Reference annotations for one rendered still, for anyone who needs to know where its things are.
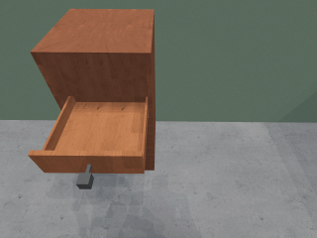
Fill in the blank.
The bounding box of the cabinet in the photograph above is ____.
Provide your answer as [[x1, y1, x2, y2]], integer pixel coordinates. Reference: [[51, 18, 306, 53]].
[[30, 9, 156, 171]]

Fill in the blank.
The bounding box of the drawer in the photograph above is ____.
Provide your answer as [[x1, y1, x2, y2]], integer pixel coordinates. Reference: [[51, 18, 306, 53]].
[[28, 96, 149, 174]]

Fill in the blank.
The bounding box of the handle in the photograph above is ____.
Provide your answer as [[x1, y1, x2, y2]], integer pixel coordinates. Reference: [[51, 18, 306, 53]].
[[76, 164, 94, 189]]

